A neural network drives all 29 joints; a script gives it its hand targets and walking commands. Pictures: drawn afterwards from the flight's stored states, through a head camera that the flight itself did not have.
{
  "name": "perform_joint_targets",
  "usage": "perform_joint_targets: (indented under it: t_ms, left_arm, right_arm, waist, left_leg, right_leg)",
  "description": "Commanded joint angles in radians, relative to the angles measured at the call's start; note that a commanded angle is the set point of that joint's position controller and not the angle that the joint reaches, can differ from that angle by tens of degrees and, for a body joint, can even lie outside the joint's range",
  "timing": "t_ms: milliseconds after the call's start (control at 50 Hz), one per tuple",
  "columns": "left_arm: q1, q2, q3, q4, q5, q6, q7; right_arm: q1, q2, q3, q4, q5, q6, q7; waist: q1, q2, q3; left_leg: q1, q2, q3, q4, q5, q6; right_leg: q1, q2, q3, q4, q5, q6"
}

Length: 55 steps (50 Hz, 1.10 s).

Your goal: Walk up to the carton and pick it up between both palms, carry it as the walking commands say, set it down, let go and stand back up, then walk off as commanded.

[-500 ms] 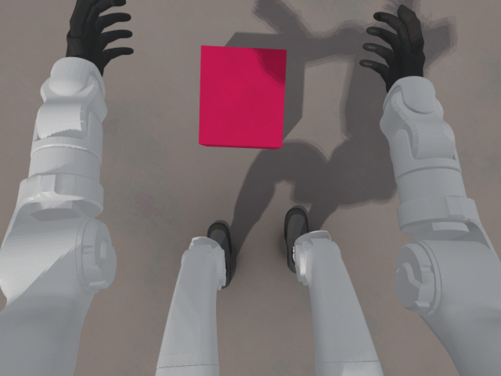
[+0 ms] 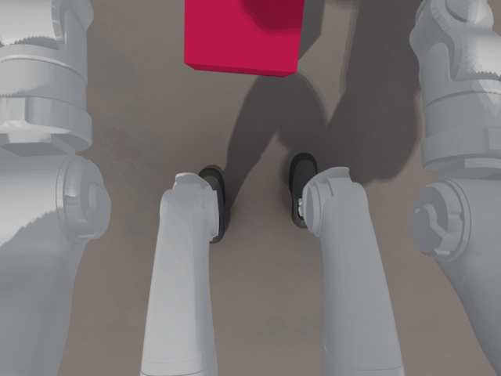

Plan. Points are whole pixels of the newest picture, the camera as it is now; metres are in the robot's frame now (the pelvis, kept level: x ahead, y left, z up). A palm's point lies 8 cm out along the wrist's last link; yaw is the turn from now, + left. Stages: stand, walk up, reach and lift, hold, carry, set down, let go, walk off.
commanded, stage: reach and lift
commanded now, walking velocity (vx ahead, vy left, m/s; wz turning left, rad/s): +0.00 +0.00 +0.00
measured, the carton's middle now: (244, 7) +0.59 +0.01 -0.49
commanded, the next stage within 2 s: none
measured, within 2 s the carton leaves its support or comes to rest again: neither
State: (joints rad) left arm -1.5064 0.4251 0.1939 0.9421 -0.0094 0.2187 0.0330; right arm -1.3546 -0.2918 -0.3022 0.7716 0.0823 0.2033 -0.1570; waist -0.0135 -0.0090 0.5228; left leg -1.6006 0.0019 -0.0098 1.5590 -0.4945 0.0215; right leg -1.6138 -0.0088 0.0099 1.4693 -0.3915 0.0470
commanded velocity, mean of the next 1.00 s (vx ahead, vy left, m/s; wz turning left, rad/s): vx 0.00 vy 0.00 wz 0.00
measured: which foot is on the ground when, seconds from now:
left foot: down 0.00-1.00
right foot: down 0.00-1.00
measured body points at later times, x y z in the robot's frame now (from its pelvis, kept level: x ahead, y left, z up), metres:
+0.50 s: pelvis -0.01 +0.00 -0.14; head +0.37 +0.02 +0.09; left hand +0.58 +0.19 -0.31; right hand +0.56 -0.19 -0.31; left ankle +0.10 +0.10 -0.54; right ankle +0.13 -0.14 -0.54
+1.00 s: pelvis +0.00 +0.00 -0.21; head +0.39 +0.02 -0.01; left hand +0.57 +0.19 -0.43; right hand +0.56 -0.20 -0.42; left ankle +0.10 +0.11 -0.54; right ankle +0.13 -0.14 -0.54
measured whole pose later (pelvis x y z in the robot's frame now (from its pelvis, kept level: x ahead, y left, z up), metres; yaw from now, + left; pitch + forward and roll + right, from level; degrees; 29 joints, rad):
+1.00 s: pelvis +0.00 +0.00 -0.21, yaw -1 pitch +34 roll -4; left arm -1.61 0.46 0.01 1.21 -0.13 0.10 0.03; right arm -1.56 -0.38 -0.24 1.20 0.18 0.09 -0.11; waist -0.01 -0.02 0.52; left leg -2.23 -0.01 -0.03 2.28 -0.65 0.02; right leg -2.25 0.00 0.01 2.18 -0.53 0.06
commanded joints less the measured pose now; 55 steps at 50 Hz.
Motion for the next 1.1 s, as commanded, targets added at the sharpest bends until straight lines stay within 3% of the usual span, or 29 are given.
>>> perform_joint_targets:
  t_ms: [0,20,60,80,100,120,140,180,240,280,320,340,380,420,480,520,560,580,600,660,680,740,760,860,900,920,960,1040,1080]
  left_arm:
    - [-0.456,0.226,-0.051,-0.05,-0.103,0.009,0.017]
    - [-0.468,0.217,-0.068,-0.047,-0.12,0.013,0.015]
    - [-0.452,0.211,-0.078,-0.014,-0.124,0.018,0.015]
    - [-0.456,0.202,-0.084,-0.042,-0.142,0.015,0.015]
    - [-0.474,0.216,-0.082,-0.095,-0.134,0.015,0.023]
    - [-0.464,0.227,-0.09,-0.012,-0.127,0.014,0.021]
    - [-0.483,0.227,-0.097,-0.118,-0.147,0.011,0.028]
    - [-0.452,0.21,-0.106,-0.027,-0.146,0.005,0.027]
    - [-0.487,0.211,-0.129,-0.074,-0.162,-0.001,0.034]
    - [-0.489,0.218,-0.122,-0.025,-0.165,-0.007,0.043]
    - [-0.51,0.227,-0.136,-0.092,-0.179,-0.013,0.044]
    - [-0.495,0.223,-0.135,0.002,-0.169,-0.014,0.042]
    - [-0.495,0.249,-0.129,-0.051,-0.176,-0.025,0.038]
    - [-0.507,0.243,-0.134,0.02,-0.173,-0.032,0.036]
    - [-0.508,0.229,-0.158,0.032,-0.193,-0.043,0.034]
    - [-0.496,0.224,-0.164,0.099,-0.189,-0.052,0.029]
    - [-0.527,0.241,-0.159,0.037,-0.187,-0.07,0.033]
    - [-0.548,0.231,-0.176,0.028,-0.212,-0.072,0.03]
    - [-0.516,0.216,-0.194,0.104,-0.215,-0.07,0.025]
    - [-0.516,0.234,-0.167,0.143,-0.194,-0.087,0.024]
    - [-0.505,0.211,-0.177,0.131,-0.206,-0.091,0.02]
    - [-0.501,0.211,-0.192,0.147,-0.208,-0.106,0.017]
    - [-0.484,0.189,-0.196,0.175,-0.205,-0.109,0.012]
    - [-0.492,0.193,-0.199,0.184,-0.198,-0.127,0.006]
    - [-0.492,0.17,-0.216,0.156,-0.203,-0.14,0.003]
    - [-0.468,0.174,-0.212,0.226,-0.195,-0.136,-0.006]
    - [-0.48,0.181,-0.206,0.172,-0.195,-0.147,-0.001]
    - [-0.459,0.188,-0.198,0.155,-0.189,-0.162,0.005]
    - [-0.4,0.153,-0.206,0.209,-0.181,-0.15,0.001]
  right_arm:
    - [-0.402,-0.166,0.0,0.026,0.062,0.018,-0.015]
    - [-0.427,-0.181,0.003,0.029,0.06,0.02,-0.012]
    - [-0.429,-0.161,0.042,0.063,0.08,0.023,-0.007]
    - [-0.437,-0.174,0.036,0.025,0.066,0.017,-0.013]
    - [-0.443,-0.184,0.036,0.005,0.079,0.012,-0.015]
    - [-0.432,-0.183,0.044,0.086,0.074,0.014,-0.012]
    - [-0.466,-0.181,0.059,-0.016,0.095,0.011,-0.016]
    - [-0.443,-0.17,0.075,0.057,0.088,0.001,-0.012]
    - [-0.464,-0.198,0.066,0.035,0.095,-0.012,-0.016]
    - [-0.471,-0.2,0.069,0.067,0.083,-0.017,-0.021]
    - [-0.502,-0.193,0.1,0.008,0.116,-0.024,-0.02]
    - [-0.47,-0.185,0.097,0.106,0.112,-0.024,-0.018]
    - [-0.48,-0.187,0.087,0.035,0.113,-0.034,-0.022]
    - [-0.477,-0.191,0.095,0.122,0.11,-0.045,-0.019]
    - [-0.501,-0.201,0.087,0.113,0.106,-0.06,-0.017]
    - [-0.5,-0.191,0.095,0.17,0.104,-0.07,-0.004]
    - [-0.499,-0.193,0.103,0.172,0.113,-0.082,0.0]
    - [-0.524,-0.202,0.099,0.148,0.113,-0.088,0.0]
    - [-0.492,-0.186,0.109,0.228,0.111,-0.085,0.003]
    - [-0.509,-0.201,0.088,0.243,0.095,-0.105,0.009]
    - [-0.513,-0.183,0.106,0.239,0.108,-0.108,0.014]
    - [-0.484,-0.184,0.094,0.284,0.099,-0.124,0.021]
    - [-0.481,-0.17,0.109,0.304,0.118,-0.129,0.026]
    - [-0.456,-0.159,0.111,0.404,0.126,-0.137,0.047]
    - [-0.466,-0.143,0.11,0.379,0.131,-0.151,0.052]
    - [-0.446,-0.151,0.103,0.431,0.131,-0.15,0.059]
    - [-0.456,-0.157,0.101,0.406,0.135,-0.165,0.06]
    - [-0.469,-0.128,0.128,0.365,0.163,-0.173,0.059]
    - [-0.416,-0.144,0.112,0.43,0.143,-0.168,0.061]
  waist:
    - [-0.083,0.083,-1.832]
    - [-0.095,0.081,-1.808]
    - [-0.076,0.085,-1.768]
    - [-0.106,0.045,-1.83]
    - [-0.092,0.08,-1.872]
    - [-0.086,0.073,-1.778]
    - [-0.078,0.082,-1.913]
    - [-0.076,0.073,-1.762]
    - [-0.097,0.096,-1.815]
    - [-0.092,0.068,-1.768]
    - [-0.085,0.058,-1.831]
    - [-0.087,0.077,-1.713]
    - [-0.085,0.068,-1.747]
    - [-0.088,0.063,-1.633]
    - [-0.101,0.066,-1.625]
    - [-0.082,0.069,-1.505]
    - [-0.081,0.078,-1.517]
    - [-0.103,0.058,-1.546]
    - [-0.094,0.06,-1.438]
    - [-0.09,0.066,-1.364]
    - [-0.071,0.062,-1.359]
    - [-0.097,0.057,-1.322]
    - [-0.074,0.067,-1.29]
    - [-0.069,0.076,-1.176]
    - [-0.066,0.082,-1.192]
    - [-0.069,0.084,-1.122]
    - [-0.061,0.074,-1.157]
    - [-0.008,0.062,-1.192]
    - [-0.023,0.084,-1.15]
  left_leg:
    - [0.397,-0.077,0.01,-0.074,0.133,-0.036]
    - [0.376,-0.074,0.002,-0.053,0.123,-0.034]
    - [0.331,-0.07,0.009,-0.013,0.131,-0.029]
    - [0.316,-0.075,0.006,0.012,0.159,-0.029]
    - [0.343,-0.072,0.002,0.033,0.195,-0.033]
    - [0.291,-0.065,0.003,0.061,0.176,-0.031]
    - [0.37,-0.071,0.003,0.071,0.23,-0.035]
    - [0.266,-0.062,0.004,0.113,0.206,-0.03]
    - [0.294,-0.058,-0.009,0.168,0.242,-0.042]
    - [0.218,-0.058,0.0,0.204,0.226,-0.043]
    - [0.246,-0.058,0.003,0.235,0.261,-0.036]
    - [0.176,-0.05,0.006,0.249,0.208,-0.038]
    - [0.184,-0.055,0.009,0.266,0.209,-0.034]
    - [0.101,-0.042,0.009,0.296,0.181,-0.037]
    - [0.114,-0.044,0.002,0.327,0.186,-0.039]
    - [0.061,-0.038,-0.004,0.344,0.186,-0.04]
    - [0.069,-0.038,-0.002,0.357,0.188,-0.045]
    - [0.078,-0.037,-0.007,0.378,0.203,-0.043]
    - [0.021,-0.033,-0.007,0.386,0.181,-0.043]
    - [-0.027,-0.031,-0.015,0.409,0.147,-0.044]
    - [-0.015,-0.032,-0.017,0.414,0.177,-0.045]
    - [-0.048,-0.024,-0.027,0.445,0.191,-0.049]
    - [-0.054,-0.024,-0.02,0.453,0.19,-0.048]
    - [-0.124,-0.012,-0.035,0.481,0.175,-0.053]
    - [-0.107,-0.013,-0.046,0.504,0.238,-0.055]
    - [-0.147,-0.007,-0.04,0.514,0.181,-0.056]
    - [-0.139,-0.005,-0.044,0.53,0.224,-0.055]
    - [-0.101,-0.008,-0.042,0.548,0.298,-0.048]
    - [-0.142,-0.007,-0.034,0.542,0.264,-0.056]
  right_leg:
    - [0.473,0.084,-0.1,0.046,0.126,-0.019]
    - [0.437,0.086,-0.1,0.07,0.114,-0.023]
    - [0.398,0.083,-0.092,0.101,0.119,-0.025]
    - [0.439,0.088,-0.106,0.127,0.16,-0.018]
    - [0.425,0.087,-0.1,0.154,0.191,-0.026]
    - [0.347,0.081,-0.097,0.177,0.161,-0.023]
    - [0.411,0.084,-0.1,0.189,0.2,-0.021]
    - [0.309,0.079,-0.095,0.227,0.18,-0.021]
    - [0.283,0.073,-0.106,0.294,0.201,-0.022]
    - [0.265,0.067,-0.101,0.325,0.203,-0.017]
    - [0.302,0.066,-0.097,0.356,0.239,-0.014]
    - [0.219,0.06,-0.096,0.37,0.196,-0.016]
    - [0.272,0.059,-0.088,0.378,0.21,-0.013]
    - [0.21,0.056,-0.084,0.408,0.195,-0.013]
    - [0.199,0.05,-0.089,0.437,0.185,-0.01]
    - [0.121,0.048,-0.086,0.461,0.177,-0.006]
    - [0.139,0.045,-0.081,0.48,0.19,-0.009]
    - [0.14,0.043,-0.086,0.492,0.203,-0.007]
    - [0.105,0.04,-0.081,0.501,0.181,-0.006]
    - [0.056,0.039,-0.076,0.529,0.157,-0.006]
    - [0.063,0.04,-0.073,0.538,0.173,-0.001]
    - [0.032,0.036,-0.074,0.573,0.196,0.0]
    - [0.012,0.041,-0.071,0.574,0.187,-0.002]
    - [-0.047,0.03,-0.054,0.622,0.183,-0.009]
    - [-0.074,0.03,-0.051,0.645,0.228,-0.004]
    - [-0.102,0.022,-0.047,0.643,0.184,-0.01]
    - [-0.064,0.02,-0.044,0.666,0.237,-0.007]
    - [-0.073,0.032,-0.051,0.695,0.28,0.003]
    - [-0.087,0.034,-0.055,0.696,0.26,0.0]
